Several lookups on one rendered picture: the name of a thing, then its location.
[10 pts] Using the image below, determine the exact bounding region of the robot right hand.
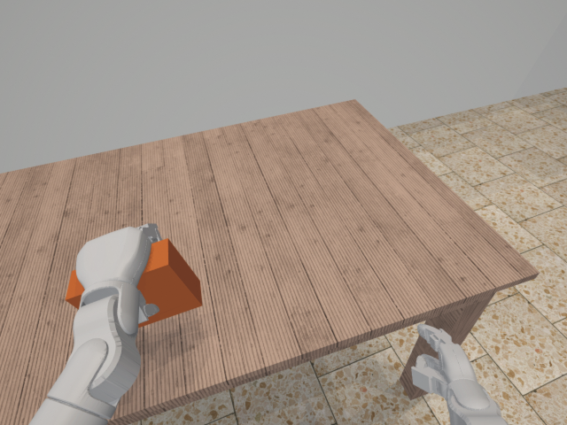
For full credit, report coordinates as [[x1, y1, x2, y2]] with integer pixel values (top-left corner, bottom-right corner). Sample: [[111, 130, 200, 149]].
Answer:
[[411, 324, 478, 401]]

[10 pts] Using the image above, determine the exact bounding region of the table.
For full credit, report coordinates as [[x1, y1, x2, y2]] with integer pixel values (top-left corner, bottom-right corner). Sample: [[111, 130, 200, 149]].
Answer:
[[0, 99, 540, 425]]

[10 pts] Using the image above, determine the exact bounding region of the robot right forearm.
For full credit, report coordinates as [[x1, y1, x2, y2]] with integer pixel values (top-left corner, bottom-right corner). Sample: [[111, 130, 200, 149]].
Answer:
[[447, 379, 509, 425]]

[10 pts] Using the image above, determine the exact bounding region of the robot left hand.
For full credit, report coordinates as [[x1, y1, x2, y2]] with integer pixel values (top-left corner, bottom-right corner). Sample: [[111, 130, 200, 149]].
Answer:
[[76, 223, 162, 324]]

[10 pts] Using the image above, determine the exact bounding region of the robot left forearm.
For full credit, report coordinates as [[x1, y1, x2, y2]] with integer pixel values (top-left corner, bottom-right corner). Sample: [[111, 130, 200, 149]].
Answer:
[[28, 281, 141, 425]]

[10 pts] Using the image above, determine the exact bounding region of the sponge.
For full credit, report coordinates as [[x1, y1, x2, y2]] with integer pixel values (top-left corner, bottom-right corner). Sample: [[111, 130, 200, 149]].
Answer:
[[66, 238, 202, 328]]

